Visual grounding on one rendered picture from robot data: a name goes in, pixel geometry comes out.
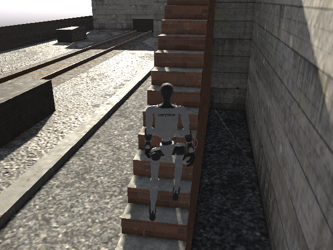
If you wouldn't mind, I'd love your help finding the left robot forearm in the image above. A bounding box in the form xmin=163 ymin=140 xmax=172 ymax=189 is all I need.
xmin=145 ymin=128 xmax=152 ymax=149

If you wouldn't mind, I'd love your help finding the right robot upper arm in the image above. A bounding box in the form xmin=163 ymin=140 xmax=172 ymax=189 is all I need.
xmin=177 ymin=106 xmax=190 ymax=135

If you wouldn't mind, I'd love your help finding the robot right hand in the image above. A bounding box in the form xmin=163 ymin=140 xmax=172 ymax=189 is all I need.
xmin=183 ymin=152 xmax=195 ymax=167

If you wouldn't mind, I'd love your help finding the left robot upper arm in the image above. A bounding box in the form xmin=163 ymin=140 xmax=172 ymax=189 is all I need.
xmin=146 ymin=105 xmax=156 ymax=134

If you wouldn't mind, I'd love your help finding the right robot shin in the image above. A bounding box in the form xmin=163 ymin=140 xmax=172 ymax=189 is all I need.
xmin=174 ymin=158 xmax=183 ymax=193

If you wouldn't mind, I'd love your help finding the robot left hand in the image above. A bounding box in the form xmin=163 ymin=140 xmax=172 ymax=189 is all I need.
xmin=145 ymin=147 xmax=154 ymax=158

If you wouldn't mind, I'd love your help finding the right robot forearm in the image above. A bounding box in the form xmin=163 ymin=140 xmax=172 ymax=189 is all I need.
xmin=185 ymin=128 xmax=195 ymax=153

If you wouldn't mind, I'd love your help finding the robot right thigh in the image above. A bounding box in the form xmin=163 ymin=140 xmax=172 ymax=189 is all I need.
xmin=174 ymin=143 xmax=186 ymax=167

